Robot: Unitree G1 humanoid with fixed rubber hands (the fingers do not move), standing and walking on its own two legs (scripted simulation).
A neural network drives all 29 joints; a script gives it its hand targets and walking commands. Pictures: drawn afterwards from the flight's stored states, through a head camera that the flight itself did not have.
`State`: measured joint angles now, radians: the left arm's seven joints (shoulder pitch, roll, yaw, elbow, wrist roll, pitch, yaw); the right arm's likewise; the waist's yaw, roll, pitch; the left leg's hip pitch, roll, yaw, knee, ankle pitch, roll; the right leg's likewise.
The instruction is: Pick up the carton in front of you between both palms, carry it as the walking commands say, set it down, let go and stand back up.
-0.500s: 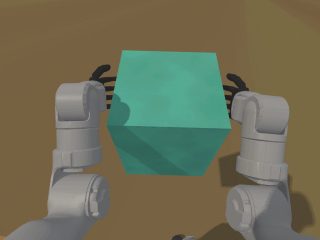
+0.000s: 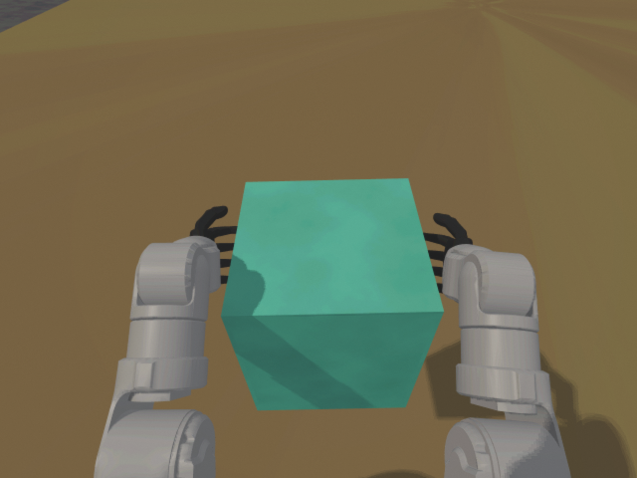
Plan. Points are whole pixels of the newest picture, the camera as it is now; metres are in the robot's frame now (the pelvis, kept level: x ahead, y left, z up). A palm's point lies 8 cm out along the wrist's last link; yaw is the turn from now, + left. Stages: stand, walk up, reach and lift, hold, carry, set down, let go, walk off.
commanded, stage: carry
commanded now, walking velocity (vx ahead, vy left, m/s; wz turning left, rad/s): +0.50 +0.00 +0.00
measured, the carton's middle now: (329, 299) +0.36 +0.00 +0.04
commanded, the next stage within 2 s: none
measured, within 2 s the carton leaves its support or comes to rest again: neither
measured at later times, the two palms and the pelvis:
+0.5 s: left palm (264, 157) +0.58 +0.12 +0.10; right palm (445, 171) +0.59 -0.18 +0.10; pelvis +0.32 -0.03 +0.00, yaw +2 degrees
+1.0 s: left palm (261, 82) +0.90 +0.17 +0.08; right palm (395, 88) +0.90 -0.13 +0.09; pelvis +0.63 +0.02 +0.00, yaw -1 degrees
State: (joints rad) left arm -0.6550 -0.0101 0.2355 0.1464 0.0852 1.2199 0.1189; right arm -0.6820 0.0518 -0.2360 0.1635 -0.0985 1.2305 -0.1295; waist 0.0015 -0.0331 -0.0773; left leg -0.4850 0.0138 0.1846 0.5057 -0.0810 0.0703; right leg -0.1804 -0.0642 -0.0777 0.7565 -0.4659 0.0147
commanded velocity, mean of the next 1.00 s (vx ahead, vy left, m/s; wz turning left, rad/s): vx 0.50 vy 0.00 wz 0.00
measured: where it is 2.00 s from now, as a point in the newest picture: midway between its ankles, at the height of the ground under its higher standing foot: (321, 271)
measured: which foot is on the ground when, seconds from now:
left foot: down 0.00-0.44, up 0.46-0.90, down 0.92-1.00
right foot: up 0.00-0.40, down 0.42-0.94, up 0.96-1.00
